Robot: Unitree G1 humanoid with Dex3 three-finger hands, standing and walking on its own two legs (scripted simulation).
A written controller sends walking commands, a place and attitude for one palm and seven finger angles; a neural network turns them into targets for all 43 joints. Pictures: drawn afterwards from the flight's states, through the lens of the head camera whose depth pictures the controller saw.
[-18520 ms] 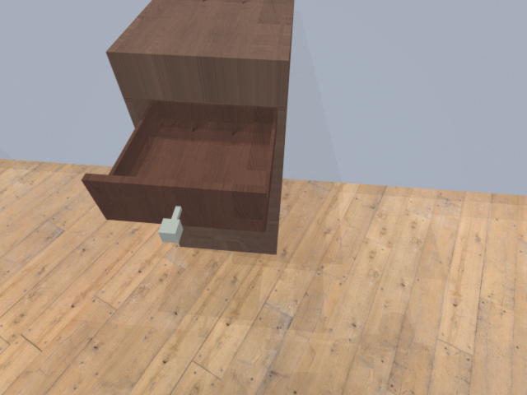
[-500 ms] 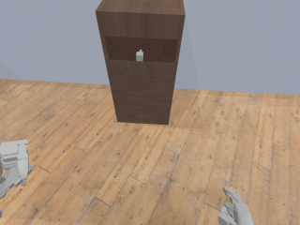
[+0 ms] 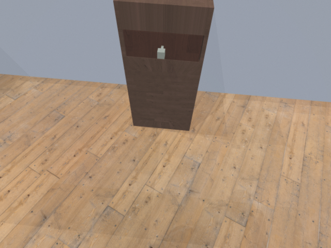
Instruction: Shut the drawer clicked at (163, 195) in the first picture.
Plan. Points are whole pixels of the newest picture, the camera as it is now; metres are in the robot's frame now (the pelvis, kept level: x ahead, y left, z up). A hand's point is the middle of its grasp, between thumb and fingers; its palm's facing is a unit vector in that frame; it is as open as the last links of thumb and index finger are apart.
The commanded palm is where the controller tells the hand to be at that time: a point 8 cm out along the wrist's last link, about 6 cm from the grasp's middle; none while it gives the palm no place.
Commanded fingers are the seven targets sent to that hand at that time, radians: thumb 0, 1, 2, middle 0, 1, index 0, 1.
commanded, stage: let the arm hang, fingers relaxed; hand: left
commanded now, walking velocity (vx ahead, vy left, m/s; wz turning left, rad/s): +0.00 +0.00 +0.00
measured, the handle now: (161, 51) +0.97 +0.08 -0.08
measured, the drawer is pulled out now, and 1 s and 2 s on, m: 0.00 0.00 0.00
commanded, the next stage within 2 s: look to check the result in 0.64 s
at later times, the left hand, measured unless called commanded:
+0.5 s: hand out of the picture +0.08 +0.20 -0.16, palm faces -0.01 -0.97 -0.26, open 7.3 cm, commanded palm none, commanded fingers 0.00 0.90 0.90 -0.20 -0.30 -0.20 -0.30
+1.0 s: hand out of the picture +0.08 +0.22 -0.15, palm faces -0.01 -0.95 -0.32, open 7.3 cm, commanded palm none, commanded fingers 0.00 0.90 0.90 -0.20 -0.30 -0.20 -0.30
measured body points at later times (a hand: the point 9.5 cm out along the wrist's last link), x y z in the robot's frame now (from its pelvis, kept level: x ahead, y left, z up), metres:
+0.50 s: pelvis +0.01 +0.00 +0.00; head +0.02 -0.01 +0.45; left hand +0.08 +0.25 -0.14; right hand +0.05 -0.24 -0.16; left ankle +0.03 +0.10 -0.74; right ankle +0.02 -0.12 -0.74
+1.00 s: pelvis +0.02 -0.02 +0.01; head +0.04 -0.03 +0.46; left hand +0.08 +0.27 -0.13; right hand +0.07 -0.29 -0.15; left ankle +0.03 +0.10 -0.74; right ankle +0.02 -0.12 -0.74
